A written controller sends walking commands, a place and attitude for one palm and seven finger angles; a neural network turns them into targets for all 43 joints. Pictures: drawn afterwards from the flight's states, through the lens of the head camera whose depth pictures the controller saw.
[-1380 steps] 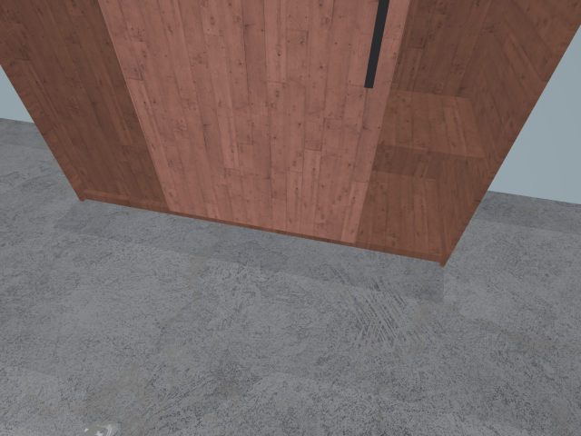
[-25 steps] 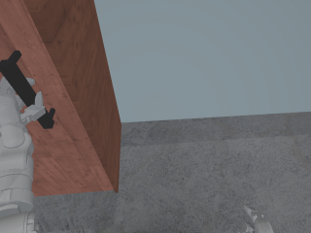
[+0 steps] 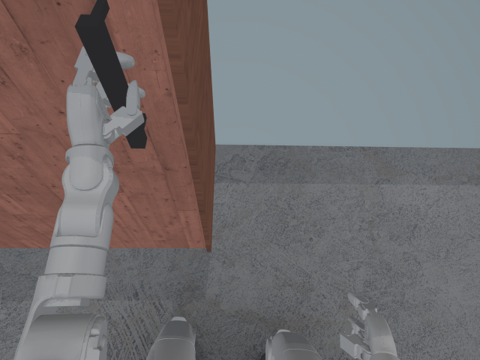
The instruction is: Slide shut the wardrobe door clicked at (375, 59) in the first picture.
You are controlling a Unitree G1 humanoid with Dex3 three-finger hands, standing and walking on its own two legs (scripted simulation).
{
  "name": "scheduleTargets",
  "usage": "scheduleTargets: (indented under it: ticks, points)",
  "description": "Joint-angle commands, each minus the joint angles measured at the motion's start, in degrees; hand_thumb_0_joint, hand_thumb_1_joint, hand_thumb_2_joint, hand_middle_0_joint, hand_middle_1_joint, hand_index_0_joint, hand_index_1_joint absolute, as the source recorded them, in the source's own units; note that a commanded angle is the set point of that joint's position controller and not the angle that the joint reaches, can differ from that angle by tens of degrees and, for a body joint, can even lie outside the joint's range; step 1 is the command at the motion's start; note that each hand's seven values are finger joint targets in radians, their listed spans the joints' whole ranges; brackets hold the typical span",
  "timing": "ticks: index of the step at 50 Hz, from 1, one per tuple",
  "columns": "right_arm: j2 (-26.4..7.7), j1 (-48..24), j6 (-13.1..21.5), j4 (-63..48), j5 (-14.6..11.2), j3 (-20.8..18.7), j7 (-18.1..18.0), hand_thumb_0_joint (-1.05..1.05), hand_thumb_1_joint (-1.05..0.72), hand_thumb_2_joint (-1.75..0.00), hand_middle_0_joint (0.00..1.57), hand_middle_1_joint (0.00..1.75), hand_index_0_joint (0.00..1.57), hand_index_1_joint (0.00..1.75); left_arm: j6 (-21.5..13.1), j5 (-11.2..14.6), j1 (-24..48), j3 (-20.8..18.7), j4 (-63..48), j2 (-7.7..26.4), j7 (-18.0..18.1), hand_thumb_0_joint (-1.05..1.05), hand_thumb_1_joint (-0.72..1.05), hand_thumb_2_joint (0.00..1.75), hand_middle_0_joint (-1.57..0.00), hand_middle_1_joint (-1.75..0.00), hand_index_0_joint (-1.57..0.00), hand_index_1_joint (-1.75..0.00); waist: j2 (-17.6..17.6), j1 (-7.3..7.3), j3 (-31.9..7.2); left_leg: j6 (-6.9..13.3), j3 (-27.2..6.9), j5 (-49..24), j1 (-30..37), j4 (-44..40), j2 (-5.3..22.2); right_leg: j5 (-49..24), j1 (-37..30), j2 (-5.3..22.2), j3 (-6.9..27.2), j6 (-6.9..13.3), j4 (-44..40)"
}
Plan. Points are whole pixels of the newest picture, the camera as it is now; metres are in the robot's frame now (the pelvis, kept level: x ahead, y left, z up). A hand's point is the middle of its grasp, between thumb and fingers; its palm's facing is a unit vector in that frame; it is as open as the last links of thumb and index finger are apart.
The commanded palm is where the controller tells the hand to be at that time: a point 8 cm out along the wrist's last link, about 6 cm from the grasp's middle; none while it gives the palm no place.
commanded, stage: stop walking and hold the door there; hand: left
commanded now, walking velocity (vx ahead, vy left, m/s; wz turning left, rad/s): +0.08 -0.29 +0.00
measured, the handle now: (122, 84) +0.46 +0.21 +0.16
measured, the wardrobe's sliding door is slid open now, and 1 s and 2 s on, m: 0.00 0.00 0.00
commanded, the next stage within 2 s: loosen the grip on the handle in 0.84 s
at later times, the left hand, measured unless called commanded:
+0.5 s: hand (135, 111) +0.41 +0.18 +0.16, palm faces +0.23 -0.96 -0.13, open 6.3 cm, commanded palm +0.38 +0.19 +0.16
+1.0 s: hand (132, 105) +0.42 +0.19 +0.16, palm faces +0.25 -0.95 -0.17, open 6.5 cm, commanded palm +0.37 +0.23 +0.16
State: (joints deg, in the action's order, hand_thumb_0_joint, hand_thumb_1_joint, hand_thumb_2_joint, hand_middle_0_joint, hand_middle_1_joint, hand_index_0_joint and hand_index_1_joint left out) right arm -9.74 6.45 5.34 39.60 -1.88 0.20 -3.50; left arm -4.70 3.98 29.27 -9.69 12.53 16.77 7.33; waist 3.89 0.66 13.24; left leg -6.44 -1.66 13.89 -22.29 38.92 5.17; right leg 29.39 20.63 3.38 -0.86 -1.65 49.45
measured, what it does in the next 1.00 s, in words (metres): steps on the spot: right foot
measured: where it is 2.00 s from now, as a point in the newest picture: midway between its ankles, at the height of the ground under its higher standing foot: outside the picture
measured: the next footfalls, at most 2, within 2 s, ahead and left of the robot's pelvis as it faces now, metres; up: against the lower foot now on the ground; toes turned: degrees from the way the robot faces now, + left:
right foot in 0.50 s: +0.09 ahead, -0.13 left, +0.00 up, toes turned +1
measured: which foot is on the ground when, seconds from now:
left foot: down 0.00-1.00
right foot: down 0.00-0.20, up 0.22-0.48, down 0.50-1.00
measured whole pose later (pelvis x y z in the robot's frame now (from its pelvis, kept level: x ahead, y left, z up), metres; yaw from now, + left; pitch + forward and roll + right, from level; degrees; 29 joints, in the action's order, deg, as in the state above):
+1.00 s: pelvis +0.02 -0.02 +0.03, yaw +2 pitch +0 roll +1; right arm -12.5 10.0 3.9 39.5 -1.6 -0.6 -4.1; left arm -2.3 1.0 30.4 -10.0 30.8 16.7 3.8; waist 1.0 0.2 2.5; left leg -1.6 2.7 13.5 -12.7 27.3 3.6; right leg 11.6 15.6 0.3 -0.9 0.6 27.6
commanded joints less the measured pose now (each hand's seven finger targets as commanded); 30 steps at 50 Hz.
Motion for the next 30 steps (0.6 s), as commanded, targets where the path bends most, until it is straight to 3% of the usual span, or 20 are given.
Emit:
scheduleTargets:
  ticks: [1, 2, 3, 4, 5, 7, 8, 9, 10, 11, 13, 15, 17, 21, 23, 24, 26, 27, 28, 30]
  points:
    - [-9.52, -1.04, 2.97, -6.84, -0.03, -2.44, 1.35, 0.0, -0.9, -0.9, 0.2, 0.3, 0.2, 0.3, -7.14, -2.38, 25.44, 2.22, -22.43, 8.6, -2.52, 0.0, 0.9, 0.9, -0.45, -1.4, -0.45, -1.4, -17.42, -1.11, -32.66, 10.13, -1.33, -16.33, 12.76, -0.96, 6.28, -17.91, -14.14, -0.94, 1.63, 1.59, -21.23]
    - [-7.89, -0.78, 2.54, -7.66, -0.1, -1.69, 1.3, 0.0, -0.9, -0.9, 0.2, 0.3, 0.2, 0.3, -6.59, -2.61, 25.22, 2.76, -20.98, 8.53, -2.46, 0.0, 0.9, 0.9, -0.45, -1.4, -0.45, -1.4, -5.32, -1.72, -33.72, 7.8, 2.83, -7.8, 9.05, 4.28, 1.8, -25.5, -16.67, 4.37, 6.6, 3.3, -24.68]
    - [-7.67, -1.16, 2.74, -7.78, -0.22, -2.18, 1.05, 0.0, -0.9, -0.9, 0.2, 0.3, 0.2, 0.3, -5.37, -2.21, 23.0, -2.02, -16.29, 12.53, -1.98, 0.0, 0.9, 0.9, -0.45, -1.4, -0.45, -1.4, 11.94, -1.11, -31.78, 5.51, 4.96, 2.7, 3.7, 9.9, -3.04, -32.48, -17.0, 8.81, 13.11, 6.53, -25.03]
    - [-8.27, -1.77, 3.06, -7.5, -0.11, -2.21, 0.88, 0.0, -0.9, -0.9, 0.2, 0.3, 0.2, 0.3, -4.86, -1.65, 23.89, 2.29, -15.79, 7.56, -2.48, 0.0, 0.9, 0.9, -0.45, -1.4, -0.45, -1.4, 18.44, -0.93, -30.48, 5.46, 2.35, 9.81, 0.01, 13.5, -3.72, -40.61, -20.37, 10.38, 12.41, 9.6, -23.33]
    - [-8.19, -1.82, 3.28, -6.72, -0.3, -1.46, 0.27, 0.0, -0.9, -0.9, 0.2, 0.3, 0.2, 0.3, -4.05, -1.26, 22.76, 5.05, -12.73, 3.99, -2.49, 0.0, 0.9, 0.9, -0.45, -1.4, -0.45, -1.4, 18.99, -1.33, -31.06, 6.08, 1.11, 10.11, 1.23, 11.25, -2.59, -46.08, -21.39, 9.26, 9.26, 10.03, -21.1]
    - [-7.6, -1.46, 3.33, -6.11, 0.37, -0.35, -0.21, 0.0, -0.9, -0.9, 0.2, 0.3, 0.2, 0.3, -4.98, -1.08, 24.68, 3.42, -14.59, 5.47, -2.38, 0.0, 0.9, 0.9, -0.45, -1.4, -0.45, -1.4, 7.31, -1.91, -33.41, 7.14, 3.18, -0.88, 9.43, -5.31, -1.75, -48.77, -20.37, 7.18, 3.25, 6.11, -12.87]
    - [-8.24, -1.58, 3.19, -6.17, 0.29, -0.71, -0.26, 0.0, -0.9, -0.9, 0.2, 0.3, 0.2, 0.3, -5.21, -0.97, 25.57, 8.45, -17.04, 0.48, -2.87, 0.0, 0.9, 0.9, -0.45, -1.4, -0.45, -1.4, -2.01, -2.49, -35.71, 9.16, -0.82, -23.25, 21.9, -9.72, 2.41, -41.62, -11.78, 3.5, -1.18, 2.24, -6.87]
    - [-10.3, -1.39, 2.98, -6.88, 0.35, -1.81, 0.0, 0.0, -0.9, -0.9, 0.2, 0.3, 0.2, 0.3, -5.46, -0.55, 26.19, 8.51, -18.62, -0.14, -2.65, 0.0, 0.9, 0.9, -0.45, -1.4, -0.45, -1.4, -15.53, -2.46, -37.45, 14.51, -14.0, -46.51, 34.43, -9.22, 12.72, -22.03, 2.18, -2.36, -2.11, -0.67, 1.3]
    - [-9.21, -2.3, 2.33, -7.64, 0.63, -1.19, 1.03, 0.0, -0.9, -0.9, 0.2, 0.3, 0.2, 0.3, -5.71, -0.86, 28.01, 13.05, -19.5, -4.19, -3.26, 0.0, 0.9, 0.9, -0.45, -1.4, -0.45, -1.4, -22.07, -1.84, -36.31, 17.17, -20.36, -51.81, 37.25, -13.22, 18.36, 2.02, 8.25, -2.64, 1.55, 0.13, 8.35]
    - [-7.26, -1.94, 2.03, -7.07, 0.84, -0.75, 1.9, 0.0, -0.9, -0.9, 0.2, 0.3, 0.2, 0.3, -5.1, -1.44, 25.37, 15.79, -15.34, -8.17, -3.72, 0.0, 0.9, 0.9, -0.45, -1.4, -0.45, -1.4, -18.07, -1.71, -31.9, 17.52, -19.29, -45.19, 34.37, -14.44, 18.35, 2.22, 9.88, -2.55, 3.56, 0.83, 8.54]
    - [-8.29, -1.41, 2.59, -6.46, 0.91, -1.26, 1.86, 0.0, -0.9, -0.9, 0.2, 0.3, 0.2, 0.3, -4.81, -1.51, 27.12, 14.65, -17.51, -5.54, -3.76, 0.0, 0.9, 0.9, -0.45, -1.4, -0.45, -1.4, -16.72, -2.4, -28.59, 17.12, -15.09, -43.84, 30.89, -13.85, 17.07, -1.78, 10.59, -1.03, 3.33, 0.68, 5.76]
    - [-9.05, -1.44, 3.09, -6.74, 0.73, -1.93, 1.77, 0.0, -0.9, -0.9, 0.2, 0.3, 0.2, 0.3, -4.69, -1.92, 28.53, 13.16, -17.64, -3.44, -3.37, 0.0, 0.9, 0.9, -0.45, -1.4, -0.45, -1.4, -15.93, -1.85, -29.71, 14.94, -8.03, -43.55, 29.93, -12.43, 14.07, -6.38, 5.98, -1.99, 1.5, 0.74, -0.36]
    - [-8.95, -0.95, 3.44, -7.55, 0.6, -2.07, 1.64, 0.0, -0.9, -0.9, 0.2, 0.3, 0.2, 0.3, -4.14, -1.58, 26.13, 15.81, -16.24, -6.33, -3.92, 0.0, 0.9, 0.9, -0.45, -1.4, -0.45, -1.4, -17.38, -2.15, -30.54, 13.74, -4.26, -41.78, 29.3, -12.49, 12.62, -8.73, 2.48, -3.15, -0.33, 0.65, -4.69]
    - [-9.12, -1.56, 3.87, -8.39, 0.44, -1.94, 0.85, 0.0, -0.9, -0.9, 0.2, 0.3, 0.2, 0.3, -3.51, -1.24, 24.62, 13.79, -14.15, -3.91, -3.72, 0.0, 0.9, 0.9, -0.45, -1.4, -0.45, -1.4, -18.75, -2.06, -30.46, 12.64, -1.88, -34.49, 25.89, -12.99, 11.01, -11.32, -4.05, -4.86, -2.13, 0.48, -12.69]
    - [-8.98, -2.46, 3.49, -9.04, 0.26, -1.52, 0.64, 0.0, -0.9, -0.9, 0.2, 0.3, 0.2, 0.3, -3.82, -1.54, 24.08, 12.32, -14.36, -2.06, -3.49, 0.0, 0.9, 0.9, -0.45, -1.4, -0.45, -1.4, -16.92, -1.29, -31.05, 10.47, 0.25, -29.11, 23.37, -9.7, 9.05, -19.18, -10.89, -4.48, -2.36, 0.58, -22.86]
    - [-8.74, -2.11, 3.29, -9.14, 0.11, -1.31, 0.48, 0.0, -0.9, -0.9, 0.2, 0.3, 0.2, 0.3, -4.02, -1.91, 23.61, 11.13, -14.01, -0.38, -3.37, 0.0, 0.9, 0.9, -0.45, -1.4, -0.45, -1.4, -12.94, -1.32, -31.7, 8.64, 1.91, -25.25, 21.1, -7.3, 6.45, -27.34, -14.6, -3.14, -1.01, 0.84, -26.49]
    - [-6.94, -3.08, 2.7, -9.55, -0.01, -0.72, -0.28, 0.0, -0.9, -0.9, 0.2, 0.3, 0.2, 0.3, -3.64, -2.16, 23.01, 9.44, -14.34, 2.82, -2.71, 0.0, 0.9, 0.9, -0.45, -1.4, -0.45, -1.4, -2.45, -2.2, -33.26, 5.14, 5.72, -13.14, 13.78, -3.72, 0.51, -46.99, -18.4, 5.77, 6.96, 3.77, -24.95]
    - [-6.34, -3.8, 2.46, -9.42, 0.27, -0.31, -0.58, 0.0, -0.9, -0.9, 0.2, 0.3, 0.2, 0.3, -3.35, -2.22, 22.35, 7.2, -13.19, 5.06, -2.46, 0.0, 0.9, 0.9, -0.45, -1.4, -0.45, -1.4, -1.43, -1.96, -31.39, 4.27, 5.78, -3.37, 11.23, -3.37, -1.83, -48.1, -16.95, 8.1, 8.19, 4.65, -25.95]
    - [-8.06, -1.78, 2.24, -8.67, -0.14, -1.49, -0.93, 0.0, -0.9, -0.9, 0.2, 0.3, 0.2, 0.3, -3.16, -1.27, 18.53, 2.55, -11.23, 8.67, -2.02, 0.0, 0.9, 0.9, -0.45, -1.4, -0.45, -1.4, 6.56, -1.05, -33.18, 4.57, 4.13, 2.93, 8.52, -1.6, -3.23, -48.8, -20.65, 8.33, 9.23, 5.33, -25.63]
    - [-8.38, -2.41, 1.74, -8.4, 0.04, -1.22, -1.75, 0.0, -0.9, -0.9, 0.2, 0.3, 0.2, 0.3, -3.16, -0.79, 16.22, 0.04, -7.96, 9.76, -1.57, 0.0, 0.9, 0.9, -0.45, -1.4, -0.45, -1.4, 8.21, -0.24, -32.16, 5.68, 2.54, 6.72, 6.52, -3.3, -3.22, -50.45, -22.15, 8.28, 8.14, 5.28, -25.04]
